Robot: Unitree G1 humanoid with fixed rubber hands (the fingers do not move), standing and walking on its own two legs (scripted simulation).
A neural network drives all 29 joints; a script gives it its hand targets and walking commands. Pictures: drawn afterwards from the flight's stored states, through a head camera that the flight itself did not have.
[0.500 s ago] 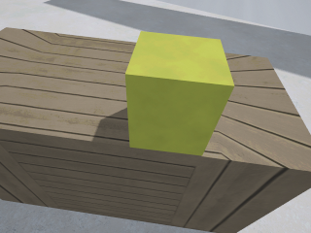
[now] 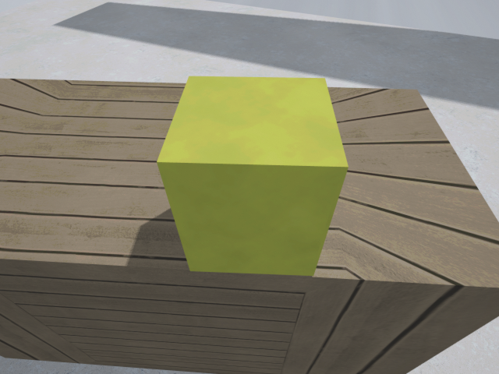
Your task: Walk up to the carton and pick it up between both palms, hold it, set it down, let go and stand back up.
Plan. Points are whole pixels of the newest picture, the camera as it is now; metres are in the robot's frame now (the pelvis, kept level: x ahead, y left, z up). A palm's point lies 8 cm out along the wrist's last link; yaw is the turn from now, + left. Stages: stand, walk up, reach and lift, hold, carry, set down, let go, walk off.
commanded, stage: walk up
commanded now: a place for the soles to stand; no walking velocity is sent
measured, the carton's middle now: (253, 180) +0.40 -0.01 +0.13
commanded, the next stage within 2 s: reach and lift in 0.86 s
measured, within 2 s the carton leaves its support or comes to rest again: neither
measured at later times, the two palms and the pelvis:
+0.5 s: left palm out of the picture +0.03 +0.23 -0.13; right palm out of the picture +0.00 -0.24 -0.14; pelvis -0.01 +0.00 +0.00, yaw -5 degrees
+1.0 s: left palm out of the picture +0.09 +0.26 -0.16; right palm out of the picture +0.01 -0.24 -0.16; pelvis -0.02 +0.02 -0.02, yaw -3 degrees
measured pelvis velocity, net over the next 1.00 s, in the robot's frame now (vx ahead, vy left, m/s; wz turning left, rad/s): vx -0.02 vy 0.02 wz -0.06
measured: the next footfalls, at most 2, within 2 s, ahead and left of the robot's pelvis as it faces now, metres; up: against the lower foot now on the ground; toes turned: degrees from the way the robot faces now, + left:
none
